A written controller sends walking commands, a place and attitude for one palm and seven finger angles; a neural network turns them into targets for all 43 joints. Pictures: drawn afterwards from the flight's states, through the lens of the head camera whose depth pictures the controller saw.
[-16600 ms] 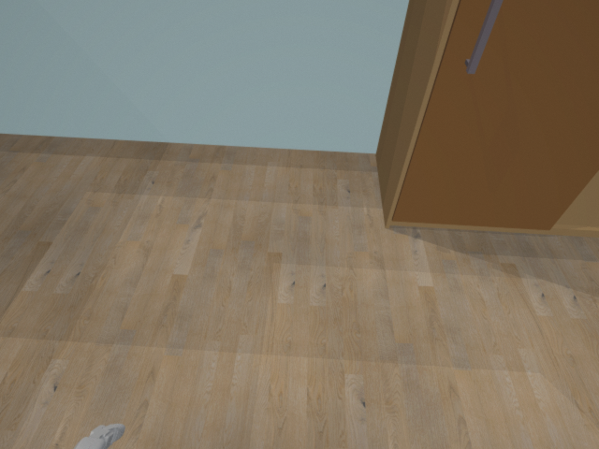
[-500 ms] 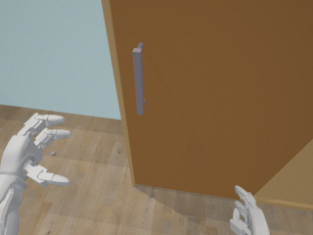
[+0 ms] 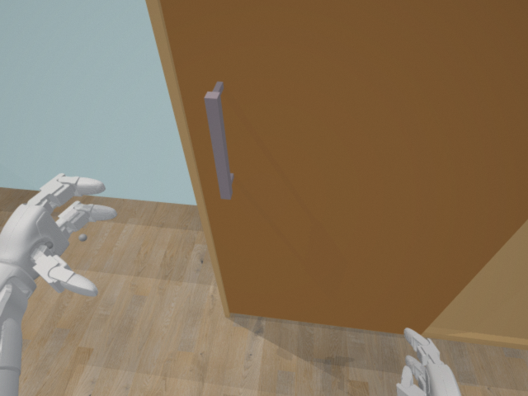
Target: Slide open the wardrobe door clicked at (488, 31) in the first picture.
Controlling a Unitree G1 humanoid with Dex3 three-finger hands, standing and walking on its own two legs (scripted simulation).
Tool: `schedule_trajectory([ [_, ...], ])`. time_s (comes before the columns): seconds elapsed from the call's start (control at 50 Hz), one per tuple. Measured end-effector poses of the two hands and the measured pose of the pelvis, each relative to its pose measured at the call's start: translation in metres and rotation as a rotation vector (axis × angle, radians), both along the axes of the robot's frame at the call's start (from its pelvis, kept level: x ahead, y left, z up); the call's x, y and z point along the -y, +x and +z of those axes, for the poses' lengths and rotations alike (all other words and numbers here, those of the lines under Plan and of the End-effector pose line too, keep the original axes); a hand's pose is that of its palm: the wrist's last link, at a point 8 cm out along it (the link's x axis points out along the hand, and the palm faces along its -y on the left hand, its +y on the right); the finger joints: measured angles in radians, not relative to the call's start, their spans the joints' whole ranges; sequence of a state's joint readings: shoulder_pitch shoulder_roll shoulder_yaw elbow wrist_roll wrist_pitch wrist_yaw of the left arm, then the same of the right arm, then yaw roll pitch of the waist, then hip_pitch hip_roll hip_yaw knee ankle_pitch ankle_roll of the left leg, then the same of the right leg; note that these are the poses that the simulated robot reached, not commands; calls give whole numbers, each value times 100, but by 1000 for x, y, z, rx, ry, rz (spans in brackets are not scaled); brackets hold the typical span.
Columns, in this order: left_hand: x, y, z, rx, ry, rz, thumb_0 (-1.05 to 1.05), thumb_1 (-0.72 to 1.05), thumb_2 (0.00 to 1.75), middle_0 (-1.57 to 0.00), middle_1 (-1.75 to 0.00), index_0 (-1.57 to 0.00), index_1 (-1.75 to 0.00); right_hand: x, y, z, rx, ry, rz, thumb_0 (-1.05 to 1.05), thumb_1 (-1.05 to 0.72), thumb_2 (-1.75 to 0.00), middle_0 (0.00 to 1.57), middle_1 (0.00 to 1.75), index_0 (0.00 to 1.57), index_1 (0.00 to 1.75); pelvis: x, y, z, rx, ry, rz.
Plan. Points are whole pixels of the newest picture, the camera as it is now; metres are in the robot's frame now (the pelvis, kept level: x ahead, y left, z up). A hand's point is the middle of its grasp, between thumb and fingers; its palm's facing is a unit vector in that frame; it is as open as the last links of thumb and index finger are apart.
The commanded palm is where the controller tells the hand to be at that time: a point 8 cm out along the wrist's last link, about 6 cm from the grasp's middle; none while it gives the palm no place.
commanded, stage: raise the hand with hooked fingers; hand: left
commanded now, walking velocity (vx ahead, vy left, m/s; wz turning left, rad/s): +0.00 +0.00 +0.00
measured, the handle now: (223, 145) +0.51 +0.12 +0.11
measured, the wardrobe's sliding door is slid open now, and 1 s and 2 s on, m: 0.00 0.00 0.00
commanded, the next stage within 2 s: move the hooked fingers beside the handle in 0.32 s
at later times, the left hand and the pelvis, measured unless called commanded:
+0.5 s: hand (84, 238) +0.27 +0.26 +0.14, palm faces +0.01 -1.00 -0.04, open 14.0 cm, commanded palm +0.25 +0.31 +0.14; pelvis +0.00 -0.01 +0.00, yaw +0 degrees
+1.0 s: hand (119, 205) +0.33 +0.24 +0.14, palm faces -0.04 -1.00 -0.01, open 14.0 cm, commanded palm +0.31 +0.29 +0.14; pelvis +0.00 +0.00 +0.00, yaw -1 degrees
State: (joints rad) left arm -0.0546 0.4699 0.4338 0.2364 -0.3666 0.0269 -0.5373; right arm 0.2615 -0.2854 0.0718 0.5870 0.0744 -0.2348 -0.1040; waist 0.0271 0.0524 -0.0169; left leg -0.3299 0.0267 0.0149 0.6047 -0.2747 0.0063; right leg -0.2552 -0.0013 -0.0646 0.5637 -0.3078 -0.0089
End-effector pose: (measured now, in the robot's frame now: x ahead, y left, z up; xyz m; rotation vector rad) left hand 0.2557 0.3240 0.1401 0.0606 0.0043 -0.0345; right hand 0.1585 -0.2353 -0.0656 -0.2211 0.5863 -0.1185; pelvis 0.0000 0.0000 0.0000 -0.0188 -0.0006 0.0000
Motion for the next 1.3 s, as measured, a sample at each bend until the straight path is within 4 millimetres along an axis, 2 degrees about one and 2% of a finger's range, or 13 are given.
schedule_trajectory([
  [0.16, 5, -6, 5, 74, -11, 45, -1, -50, 30, -30, -120, -30, -120, 8, 1, 5, 15, -9, -6, 2, -90, -89, 20, 30, 20, 30, 8, 1, 1, 11, 4, -4],
  [0.38, 12, -7, 1, 31, -8, 29, -1, -50, 30, -30, -120, -30, -120, 8, 5, 3, 28, 4, -6, 2, -90, -89, 20, 30, 20, 30, 11, -3, 0, 13, 6, -3],
  [0.54, 7, -5, 2, 49, -27, 48, -1, -50, 30, -30, -120, -30, -120, 6, 2, 2, 22, -1, -6, 2, -90, -89, 20, 30, 20, 30, 10, -5, 0, 17, 3, 1],
  [0.74, 29, 25, -1, 46, -41, -14, -1, -50, 30, -30, -120, -30, -120, 2, -8, -2, -9, -8, -24, 2, -90, -89, 20, 30, 20, 30, 4, -9, 0, 8, 4, 2],
  [0.9, 22, 49, -3, 28, -47, 24, -1, -50, 30, -30, -120, -30, -120, 4, -20, -4, -47, -8, -55, 2, -90, -89, 20, 30, 20, 30, 1, -6, 0, -8, 5, -12],
  [1.0, 28, 55, 0, 49, -52, -4, -1, -50, 30, -30, -120, -29, -120, 5, -24, -8, -75, -15, -61, 2, -90, -89, 20, 30, 20, 30, -2, -3, 0, -14, 4, -11],
  [1.16, 39, 76, -12, -2, -59, -9, -1, -50, 30, -30, -120, -30, -120, 4, -23, -11, -105, -21, -66, 2, -90, -89, 20, 30, 20, 30, -4, -2, -1, -28, 5, -7],
  [1.3, 52, 93, 2, 64, -54, -17, -1, -50, 30, -30, -120, -30, -120, 3, -24, -13, -124, -11, -72, 2, -90, -89, 20, 30, 20, 30, -3, 2, 0, -38, 6, -15],
])
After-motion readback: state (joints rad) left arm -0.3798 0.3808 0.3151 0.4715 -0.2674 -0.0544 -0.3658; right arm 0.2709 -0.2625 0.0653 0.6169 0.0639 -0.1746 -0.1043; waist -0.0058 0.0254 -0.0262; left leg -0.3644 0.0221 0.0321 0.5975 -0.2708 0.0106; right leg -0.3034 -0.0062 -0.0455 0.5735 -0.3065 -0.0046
